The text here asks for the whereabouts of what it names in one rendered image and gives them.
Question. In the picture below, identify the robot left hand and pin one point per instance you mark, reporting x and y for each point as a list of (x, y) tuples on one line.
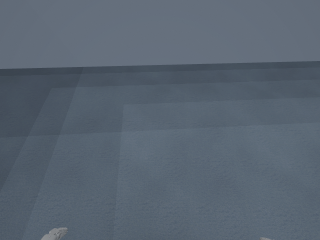
[(55, 234)]

